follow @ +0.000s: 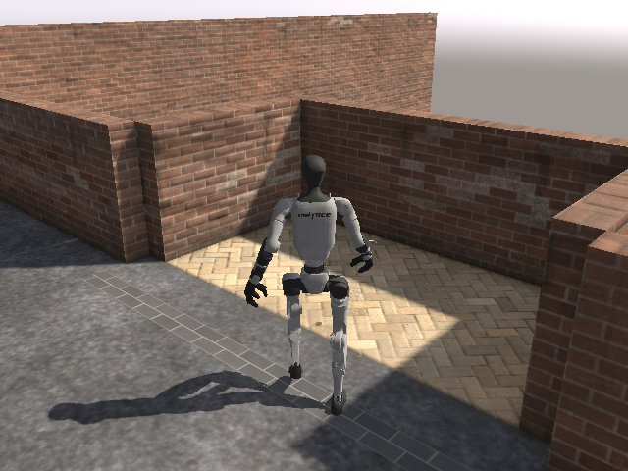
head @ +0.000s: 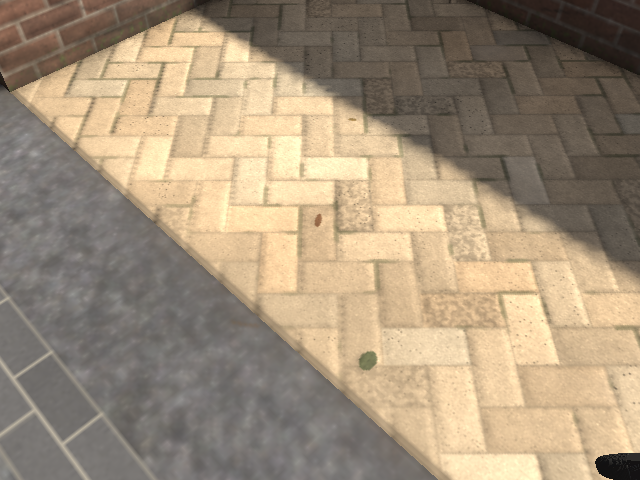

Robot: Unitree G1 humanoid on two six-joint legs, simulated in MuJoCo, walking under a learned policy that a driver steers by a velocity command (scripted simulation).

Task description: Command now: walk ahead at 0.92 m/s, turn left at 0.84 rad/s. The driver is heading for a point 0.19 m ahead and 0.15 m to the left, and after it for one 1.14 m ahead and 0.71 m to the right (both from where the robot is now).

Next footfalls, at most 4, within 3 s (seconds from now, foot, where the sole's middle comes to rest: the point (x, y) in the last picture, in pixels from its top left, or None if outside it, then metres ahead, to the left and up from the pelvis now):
0.18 left None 0.35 0.07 -0.77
0.60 right None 0.44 -0.15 -0.77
1.10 left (348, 468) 0.51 0.01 -0.77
1.52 right None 0.31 -0.10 -0.77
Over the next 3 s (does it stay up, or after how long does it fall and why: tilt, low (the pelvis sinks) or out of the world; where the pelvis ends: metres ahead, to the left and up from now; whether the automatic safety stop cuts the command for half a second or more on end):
stays up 0.40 -0.10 0.01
